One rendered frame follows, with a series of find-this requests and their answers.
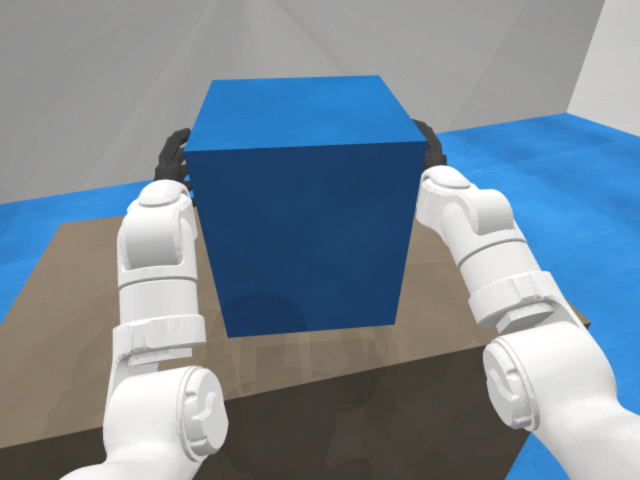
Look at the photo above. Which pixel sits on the pedestal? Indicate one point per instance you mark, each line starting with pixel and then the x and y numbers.
pixel 396 402

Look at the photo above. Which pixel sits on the left robot hand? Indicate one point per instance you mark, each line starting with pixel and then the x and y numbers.
pixel 171 158

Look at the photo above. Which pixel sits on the left robot upper arm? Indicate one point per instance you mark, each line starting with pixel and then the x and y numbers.
pixel 161 426

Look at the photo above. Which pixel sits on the robot left forearm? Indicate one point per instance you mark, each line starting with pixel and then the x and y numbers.
pixel 157 278

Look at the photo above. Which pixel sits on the carton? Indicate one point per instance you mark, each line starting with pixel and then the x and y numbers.
pixel 306 190

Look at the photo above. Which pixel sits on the robot right forearm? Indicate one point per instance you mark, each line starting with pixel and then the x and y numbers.
pixel 507 287

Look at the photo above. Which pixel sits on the right robot hand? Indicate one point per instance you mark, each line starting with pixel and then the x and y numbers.
pixel 433 155

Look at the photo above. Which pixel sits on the right robot upper arm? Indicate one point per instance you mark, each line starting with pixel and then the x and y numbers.
pixel 552 380

